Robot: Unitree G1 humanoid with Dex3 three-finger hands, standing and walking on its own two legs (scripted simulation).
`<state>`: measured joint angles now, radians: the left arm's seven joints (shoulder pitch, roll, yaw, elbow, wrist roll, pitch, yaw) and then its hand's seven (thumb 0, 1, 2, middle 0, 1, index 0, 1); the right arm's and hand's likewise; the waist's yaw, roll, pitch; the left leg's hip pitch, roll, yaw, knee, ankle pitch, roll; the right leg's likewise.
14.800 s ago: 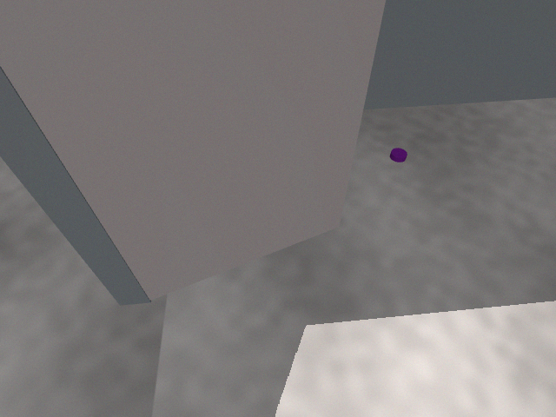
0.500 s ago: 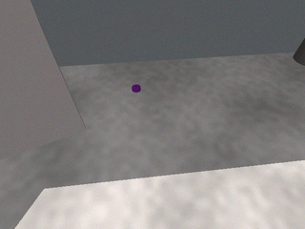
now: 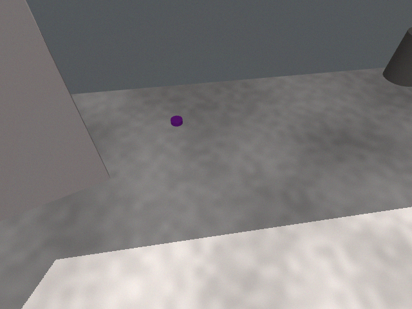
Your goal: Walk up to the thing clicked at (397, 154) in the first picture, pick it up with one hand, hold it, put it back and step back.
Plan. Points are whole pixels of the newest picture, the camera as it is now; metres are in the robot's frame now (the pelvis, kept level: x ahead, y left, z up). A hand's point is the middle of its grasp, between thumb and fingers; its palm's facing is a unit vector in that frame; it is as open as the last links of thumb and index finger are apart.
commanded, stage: stand
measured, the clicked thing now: (176, 121) +1.48 +0.21 -0.77
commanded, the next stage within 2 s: none
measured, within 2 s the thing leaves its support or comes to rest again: neither
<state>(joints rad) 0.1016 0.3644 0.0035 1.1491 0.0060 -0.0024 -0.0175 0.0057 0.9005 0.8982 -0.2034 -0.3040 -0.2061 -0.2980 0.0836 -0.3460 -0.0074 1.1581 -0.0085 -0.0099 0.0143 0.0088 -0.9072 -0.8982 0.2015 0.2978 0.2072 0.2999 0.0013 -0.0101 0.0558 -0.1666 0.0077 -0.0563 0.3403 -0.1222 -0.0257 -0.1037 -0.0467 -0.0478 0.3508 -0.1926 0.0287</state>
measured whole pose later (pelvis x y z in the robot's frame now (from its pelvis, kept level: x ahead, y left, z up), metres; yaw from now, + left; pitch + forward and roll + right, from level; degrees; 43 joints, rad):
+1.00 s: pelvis +0.03 -0.01 +0.00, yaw -1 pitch -2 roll +0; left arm 0.10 0.36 0.01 1.12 0.00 0.00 -0.01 0.01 0.90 0.90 -0.20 -0.30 -0.21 -0.30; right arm 0.08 -0.35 0.01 1.14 -0.01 -0.01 0.00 0.01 -0.91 -0.90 0.20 0.30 0.21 0.30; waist 0.00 0.00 0.05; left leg -0.14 0.03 -0.05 0.33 -0.16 -0.04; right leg -0.08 -0.03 -0.04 0.33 -0.22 0.01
